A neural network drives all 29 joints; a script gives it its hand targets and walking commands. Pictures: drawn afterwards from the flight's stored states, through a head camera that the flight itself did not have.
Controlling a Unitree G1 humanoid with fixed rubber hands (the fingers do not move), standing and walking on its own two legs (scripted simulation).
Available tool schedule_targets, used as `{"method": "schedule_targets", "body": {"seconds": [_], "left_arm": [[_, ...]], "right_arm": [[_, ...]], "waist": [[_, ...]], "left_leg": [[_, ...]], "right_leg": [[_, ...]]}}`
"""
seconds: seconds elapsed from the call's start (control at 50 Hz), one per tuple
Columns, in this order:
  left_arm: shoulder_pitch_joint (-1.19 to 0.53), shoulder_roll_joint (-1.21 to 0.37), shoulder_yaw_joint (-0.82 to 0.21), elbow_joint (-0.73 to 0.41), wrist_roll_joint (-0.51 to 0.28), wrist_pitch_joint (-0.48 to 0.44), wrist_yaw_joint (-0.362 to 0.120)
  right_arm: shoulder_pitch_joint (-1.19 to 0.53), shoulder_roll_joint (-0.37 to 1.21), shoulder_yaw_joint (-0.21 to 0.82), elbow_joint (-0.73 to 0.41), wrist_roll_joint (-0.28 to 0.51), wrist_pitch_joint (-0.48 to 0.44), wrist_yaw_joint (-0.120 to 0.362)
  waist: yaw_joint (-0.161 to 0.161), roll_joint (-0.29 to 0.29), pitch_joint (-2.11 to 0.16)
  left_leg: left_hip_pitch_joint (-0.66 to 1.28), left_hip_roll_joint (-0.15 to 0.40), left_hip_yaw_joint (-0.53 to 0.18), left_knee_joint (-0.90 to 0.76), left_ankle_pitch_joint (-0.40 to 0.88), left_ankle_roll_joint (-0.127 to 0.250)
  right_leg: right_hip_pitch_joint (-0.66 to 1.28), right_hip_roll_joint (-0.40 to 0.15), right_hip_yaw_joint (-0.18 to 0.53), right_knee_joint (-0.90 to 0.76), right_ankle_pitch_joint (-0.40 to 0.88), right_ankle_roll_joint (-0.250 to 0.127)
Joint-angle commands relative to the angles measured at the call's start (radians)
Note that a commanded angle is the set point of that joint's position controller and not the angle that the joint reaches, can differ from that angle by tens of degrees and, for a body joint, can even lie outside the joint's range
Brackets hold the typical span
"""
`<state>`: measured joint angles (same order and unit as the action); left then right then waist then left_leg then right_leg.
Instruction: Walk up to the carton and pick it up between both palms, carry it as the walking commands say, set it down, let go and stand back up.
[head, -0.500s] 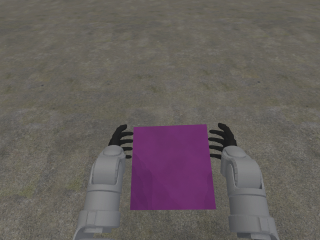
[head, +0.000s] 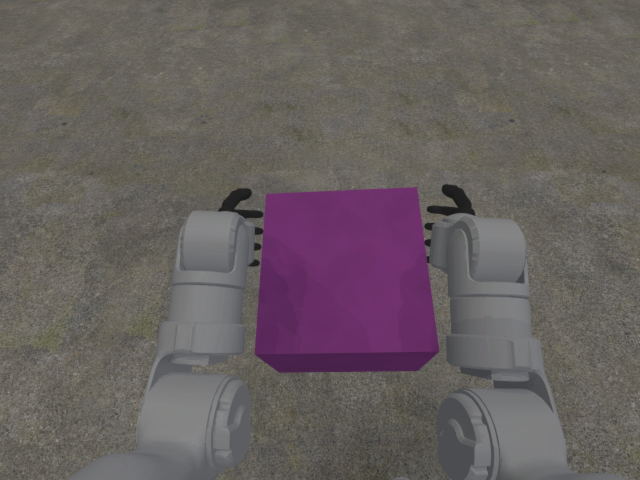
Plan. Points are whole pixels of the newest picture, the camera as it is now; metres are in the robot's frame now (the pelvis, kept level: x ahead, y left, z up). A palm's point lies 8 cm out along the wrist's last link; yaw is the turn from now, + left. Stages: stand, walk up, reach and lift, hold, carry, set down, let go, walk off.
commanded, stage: carry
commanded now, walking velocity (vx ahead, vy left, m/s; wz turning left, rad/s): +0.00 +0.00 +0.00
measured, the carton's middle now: (344, 285) +0.36 +0.01 +0.01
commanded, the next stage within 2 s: none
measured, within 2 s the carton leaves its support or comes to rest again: neither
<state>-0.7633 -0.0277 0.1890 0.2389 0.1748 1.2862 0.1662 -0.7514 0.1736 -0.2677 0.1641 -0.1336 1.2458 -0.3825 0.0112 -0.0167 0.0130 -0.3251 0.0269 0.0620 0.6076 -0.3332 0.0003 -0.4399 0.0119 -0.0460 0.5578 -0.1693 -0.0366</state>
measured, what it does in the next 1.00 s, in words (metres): stands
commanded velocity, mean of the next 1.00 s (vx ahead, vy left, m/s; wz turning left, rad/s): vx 0.00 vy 0.00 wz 0.00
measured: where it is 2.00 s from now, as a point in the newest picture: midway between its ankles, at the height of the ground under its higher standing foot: outside the picture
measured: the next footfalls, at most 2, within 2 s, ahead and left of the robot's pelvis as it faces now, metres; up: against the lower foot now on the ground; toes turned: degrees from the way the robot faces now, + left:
none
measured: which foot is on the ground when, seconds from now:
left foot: down 0.00-1.00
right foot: down 0.00-1.00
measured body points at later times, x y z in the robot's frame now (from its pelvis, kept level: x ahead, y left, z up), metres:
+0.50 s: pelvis -0.01 +0.01 +0.00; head -0.01 +0.02 +0.45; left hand +0.36 +0.16 +0.10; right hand +0.36 -0.12 +0.10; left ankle -0.01 +0.12 -0.73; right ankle +0.07 -0.10 -0.73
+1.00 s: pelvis +0.00 +0.04 +0.00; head +0.00 +0.05 +0.45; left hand +0.37 +0.18 +0.08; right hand +0.36 -0.10 +0.08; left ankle -0.01 +0.12 -0.73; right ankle +0.07 -0.10 -0.73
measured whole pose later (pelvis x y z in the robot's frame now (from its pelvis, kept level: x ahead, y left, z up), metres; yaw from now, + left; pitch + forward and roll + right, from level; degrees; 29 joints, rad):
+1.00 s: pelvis +0.00 +0.04 +0.00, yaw +0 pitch +2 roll -1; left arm -0.67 -0.09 0.20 0.38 0.26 1.00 0.13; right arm -0.63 0.14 -0.29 0.32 -0.21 0.99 -0.19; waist 0.01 -0.01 -0.04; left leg -0.30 -0.01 0.07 0.59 -0.33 0.05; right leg -0.40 -0.02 -0.03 0.51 -0.14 0.02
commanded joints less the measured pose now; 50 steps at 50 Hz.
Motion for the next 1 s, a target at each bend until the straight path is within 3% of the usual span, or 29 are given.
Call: {"method": "schedule_targets", "body": {"seconds": [0.0, 0.14, 0.3, 0.4, 0.62, 0.98], "left_arm": [[-0.715, -1.205, -0.444, -0.114, -0.508, -0.068, -0.297], [-0.594, -1.161, -0.323, 0.082, -0.372, -0.134, -0.298], [-0.586, -1.140, -0.341, 0.049, -0.342, -0.220, -0.297], [-0.558, -1.108, -0.320, 0.098, -0.318, -0.246, -0.300], [-0.539, -1.103, -0.313, 0.117, -0.308, -0.288, -0.300], [-0.425, -1.116, -0.387, 0.074, -0.304, -0.347, -0.302]], "right_arm": [[-0.616, 1.026, 0.473, 0.005, 0.386, 0.006, 0.484], [-0.573, 0.978, 0.393, 0.139, 0.300, -0.059, 0.504], [-0.648, 0.979, 0.476, 0.074, 0.346, -0.140, 0.517], [-0.590, 0.973, 0.447, 0.165, 0.320, -0.162, 0.516], [-0.570, 0.958, 0.423, 0.180, 0.294, -0.214, 0.512], [-0.486, 0.936, 0.475, 0.099, 0.283, -0.280, 0.517]], "waist": [[-0.024, 0.112, -0.458], [-0.020, 0.089, -0.445], [-0.005, 0.012, -0.423], [-0.009, -0.003, -0.444], [-0.010, 0.014, -0.454], [-0.006, 0.043, -0.449]], "left_leg": [[0.101, 0.140, -0.101, -0.111, 0.155, 0.034], [0.058, 0.114, -0.107, -0.115, 0.137, 0.035], [0.009, 0.097, -0.108, -0.152, -0.013, 0.036], [0.040, 0.088, -0.091, -0.133, 0.048, 0.035], [0.060, 0.093, -0.088, -0.133, 0.119, 0.041], [0.100, 0.113, -0.098, -0.138, 0.271, 0.050]], "right_leg": [[0.174, -0.091, 0.062, -0.022, 0.151, -0.006], [0.206, -0.110, 0.068, -0.043, 0.150, -0.009], [0.238, -0.134, 0.105, -0.103, 0.034, -0.006], [0.256, -0.143, 0.111, -0.106, 0.118, -0.009], [0.260, -0.141, 0.103, -0.085, 0.194, -0.003], [0.251, -0.128, 0.080, -0.049, 0.222, 0.013]]}}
